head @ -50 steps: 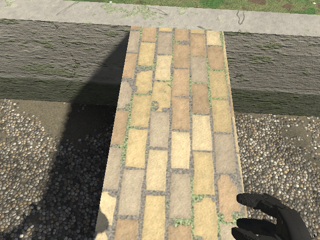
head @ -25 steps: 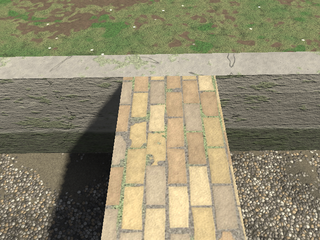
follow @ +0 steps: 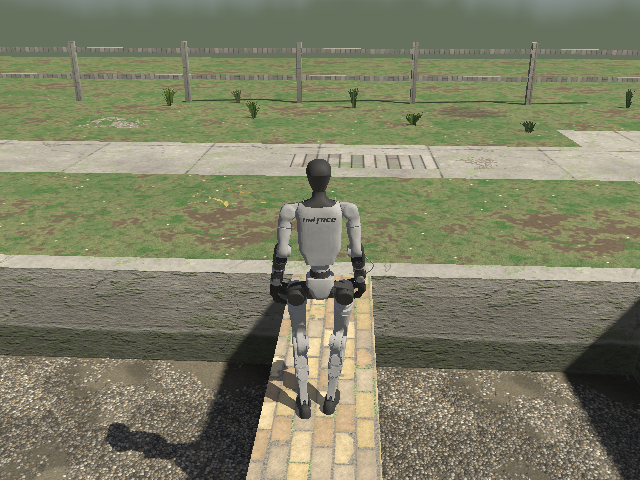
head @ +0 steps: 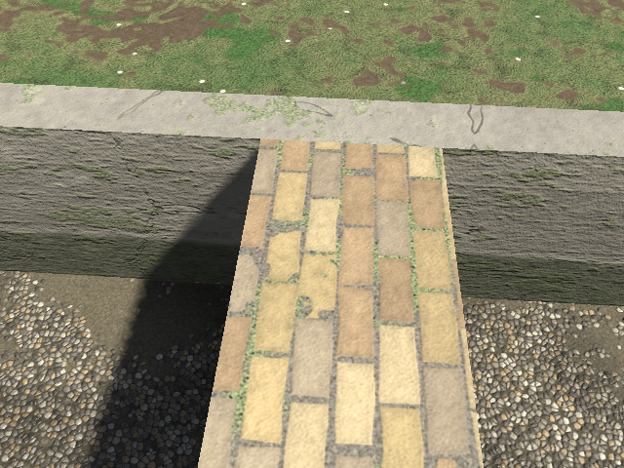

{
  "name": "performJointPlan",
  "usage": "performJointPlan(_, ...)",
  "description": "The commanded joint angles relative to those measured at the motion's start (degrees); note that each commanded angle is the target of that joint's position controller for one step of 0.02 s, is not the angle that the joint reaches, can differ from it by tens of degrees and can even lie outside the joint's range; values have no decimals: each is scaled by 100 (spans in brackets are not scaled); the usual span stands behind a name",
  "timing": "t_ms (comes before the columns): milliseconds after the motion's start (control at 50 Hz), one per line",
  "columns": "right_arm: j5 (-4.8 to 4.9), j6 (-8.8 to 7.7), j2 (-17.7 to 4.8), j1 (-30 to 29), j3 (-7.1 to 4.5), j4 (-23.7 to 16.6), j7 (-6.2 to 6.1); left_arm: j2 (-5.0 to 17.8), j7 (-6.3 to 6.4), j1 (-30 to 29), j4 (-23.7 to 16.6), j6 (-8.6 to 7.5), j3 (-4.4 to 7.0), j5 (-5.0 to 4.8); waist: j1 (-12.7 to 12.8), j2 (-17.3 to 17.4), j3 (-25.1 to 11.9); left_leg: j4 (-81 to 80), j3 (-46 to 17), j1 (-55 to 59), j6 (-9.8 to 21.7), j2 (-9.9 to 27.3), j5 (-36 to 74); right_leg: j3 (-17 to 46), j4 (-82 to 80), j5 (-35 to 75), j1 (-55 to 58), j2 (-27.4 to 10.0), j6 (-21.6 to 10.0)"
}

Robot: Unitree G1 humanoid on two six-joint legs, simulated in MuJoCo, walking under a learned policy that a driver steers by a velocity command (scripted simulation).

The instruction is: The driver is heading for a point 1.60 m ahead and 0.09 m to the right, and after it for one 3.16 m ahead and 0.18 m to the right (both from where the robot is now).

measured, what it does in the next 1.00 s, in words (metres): walks ahead: right foot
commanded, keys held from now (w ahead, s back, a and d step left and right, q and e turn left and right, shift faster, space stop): no key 0.28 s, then w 0.72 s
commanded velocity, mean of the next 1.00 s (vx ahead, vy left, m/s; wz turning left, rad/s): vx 0.25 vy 0.00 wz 0.00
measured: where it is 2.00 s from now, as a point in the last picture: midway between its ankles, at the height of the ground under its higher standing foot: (345, 326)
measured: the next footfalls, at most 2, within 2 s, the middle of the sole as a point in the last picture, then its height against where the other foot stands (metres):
right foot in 0.74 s outside the picture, level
left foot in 1.26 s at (298, 441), level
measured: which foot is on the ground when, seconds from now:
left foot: down 0.00-0.72, up 0.74-1.00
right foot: down 0.00-0.42, up 0.44-0.72, down 0.74-1.00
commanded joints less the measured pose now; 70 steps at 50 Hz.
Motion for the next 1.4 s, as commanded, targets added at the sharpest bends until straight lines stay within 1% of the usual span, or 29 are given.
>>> performJointPlan(20, -7, -94, -442, -20, -127, -224, -7, 382, 39, 85, -137, -80, 76, -6, -40, 92, -91, -527, -843, -92, 181, 925, 2001, 1055, -396, 1205, 240, -1073, 172)
performJointPlan(280, -32, -187, -433, 181, -204, 204, -144, 405, -7, 419, 344, -53, 61, -82, -143, 72, 73, -1001, -756, 145, 224, 924, 1835, 1198, -523, 1084, 182, -1188, 134)
performJointPlan(340, 54, -171, -598, 214, -260, 257, -104, 526, -9, 419, 404, -54, 93, -182, -155, 80, 44, -1259, -831, 164, 380, 787, 245, 1058, -533, -103, 59, -953, 52)
performJointPlan(440, -6, -129, -1039, 909, -468, 420, 116, 623, -400, 189, 477, 1, 225, -277, -420, 288, 854, -1569, -2065, 616, 776, 1471, -2268, 208, 1080, -1429, -2120, -422, 109)
performJointPlan(520, 205, -214, -1102, 1776, -557, 691, 256, 709, -598, -432, 410, 127, 330, -376, -716, 456, 1066, -2006, -2796, 1141, 1100, 2040, -2188, 340, 3203, -1919, -3771, -739, 304)
performJointPlan(580, 348, -377, -799, 1574, -501, 743, 262, 531, -532, -413, 323, 133, 347, -157, -311, 263, 1063, -2006, -1976, 782, 824, 1678, -1044, 630, 3435, -1236, -3708, -1116, 512)
performJointPlan(620, 295, -462, -729, 1352, -485, 663, 253, 598, -554, -703, 126, 152, 376, -129, -258, 387, 933, -1896, -1181, 244, 509, 1300, -350, 479, 2992, -817, -3040, -1068, 542)
performJointPlan(660, 204, -512, -1155, 661, -595, 395, 276, 507, -548, -404, 112, 70, 314, -136, -79, 119, 715, -1590, -640, -925, 302, 887, -447, 109, 2351, -370, -1300, -720, 458)
performJointPlan(700, 18, -601, -1118, 60, -560, 181, 295, 871, -451, 948, 427, 14, 445, -40, 597, 67, -19, 75, -109, -2140, 51, 512, 725, 56, 2026, 183, 1411, -293, 429)
performJointPlan(720, -79, -603, -1229, -465, -557, 1, 267, 1259, -382, 2263, 734, -23, 635, -41, 1394, -450, -527, 1602, 113, -2874, -177, 228, 557, 37, 1653, -341, 2741, -301, 594)
performJointPlan(740, 47, -466, -1213, -725, -555, -191, 218, 1817, -306, 2974, 745, -142, 763, -100, 1527, -1797, -725, 4008, 478, -3709, -336, -360, -2411, 2392, 38, -2373, 3027, -1990, 996)
performJointPlan(760, 488, -382, -1218, 386, -700, -49, 392, 1675, -360, 2337, 251, -263, 563, -359, 799, -2074, -960, 5185, -32, -4972, -309, -514, -1891, 5653, -1416, -2189, 3180, -2881, 376)
performJointPlan(780, 494, -326, -1369, 1003, -753, 257, 372, 1575, -355, 1709, 53, -307, 531, -414, 429, -1632, -1017, 6157, -300, -5050, -363, 74, -1053, 6094, -1586, -2599, 2826, -2994, 32)
performJointPlan(800, 331, -312, -1212, 937, -687, 470, 303, 1450, -315, 1456, -25, -382, 526, -406, 414, -809, -395, 6670, -303, -4991, -453, 454, -431, 5475, -1371, -2306, 1869, -2886, 67)
performJointPlan(820, 157, -296, -709, 545, -527, 593, 237, 1266, -262, 1151, -53, -452, 510, -399, 335, 32, 159, 6844, -232, -4660, -552, 768, 23, 4399, -1153, -1454, 610, -2749, -97)
performJointPlan(840, 43, -244, -212, 271, -391, 533, 187, 892, -190, 843, -42, -461, 399, -421, 55, 219, 404, 6584, -222, -4196, -602, 939, 287, 3507, -1134, -1099, -496, -2409, -175)
performJointPlan(880, -36, -132, -100, -158, -306, 237, 134, 417, -103, 470, -107, -354, 209, -380, -259, -48, 496, 6105, -172, -3808, -605, 1043, 158, 2213, -1169, -644, -1570, -1847, -219)
performJointPlan(920, -74, -70, -277, -608, -304, 32, 184, 383, -91, 640, -149, -281, 155, -194, -151, -105, 172, 5903, 97, -4020, -632, 1018, 451, 1557, -1169, -152, -1326, -1501, -328)
performJointPlan(1040, -13, 57, -213, -2124, -183, -413, 543, 384, -35, 1949, 149, -316, 134, -81, 443, -130, 101, 4599, 520, -5142, -704, 1115, 1339, 1718, -1229, -149, 360, -1455, -358)
performJointPlan(1140, 36, 116, -309, -2821, -217, -580, 737, 287, 1, 1954, 165, -376, 98, -68, 379, -397, 626, 3042, 509, -4439, -443, 956, 1238, 1397, -1261, 673, 674, -1562, -331)
performJointPlan(1200, -6, 167, -443, -2674, -296, -537, 765, 522, 34, 1456, 69, -421, 163, -32, 144, -459, 741, 2023, 572, -2956, -126, 596, 630, 869, -737, 1880, 443, -1533, -174)
performJointPlan(1240, -224, 145, -930, -881, -551, -77, 715, 570, 69, 912, 32, -570, 143, 227, -797, -278, -439, 1238, 328, -355, 167, 194, 504, 455, 1485, 3003, 76, -1347, 70)
performJointPlan(1260, -121, 41, -1252, 578, -690, 241, 574, 891, 31, 440, -103, -550, 226, 219, -1485, -94, -1120, 805, 252, 1427, 1, 330, 26, 289, 2918, 1538, -930, -982, 384)
performJointPlan(1280, 318, -120, -1890, 869, -827, 298, 431, 713, 2, 912, -367, -436, 241, 64, -887, 1511, -1573, 511, -1766, 2658, -839, 1842, -868, 176, 5178, -3085, -2375, -413, 527)
performJointPlan(1300, 690, -194, -1370, 768, -639, 22, 568, 763, -142, 2121, -376, -442, 358, -325, -636, 2626, -2209, -1157, -5114, 3681, -680, 2626, 348, 776, 6394, -2054, -4316, 57, 421)
performJointPlan(1320, 564, -214, -1232, 185, -654, -143, 456, 896, -78, 2252, -165, -359, 386, -354, -418, 1785, -2190, -1196, -5055, 3618, -795, 2727, 1138, 919, 7248, -874, -4705, -356, 629)
performJointPlan(1340, 404, -295, -1336, 138, -741, -154, 335, 576, -30, 1845, -148, -300, 307, -168, -451, 902, -1878, -827, -4293, 2812, -725, 2550, 2171, 926, 7601, -240, -4548, -691, 826)
performJointPlan(1360, 423, -373, -1168, 46, -759, -8, 233, 307, -14, 1272, -123, -269, 203, -60, -440, 21, -1438, -435, -3163, 1658, -546, 2363, 2571, 862, 7639, -1, -4266, -1071, 941)
performJointPlan(1400, 438, -336, -720, -533, -602, 56, 33, -123, -28, 559, -484, -201, 53, 100, 32, -326, -760, -234, -1640, -833, 31, 1638, 2211, 899, 6984, -188, -3278, -1280, 895)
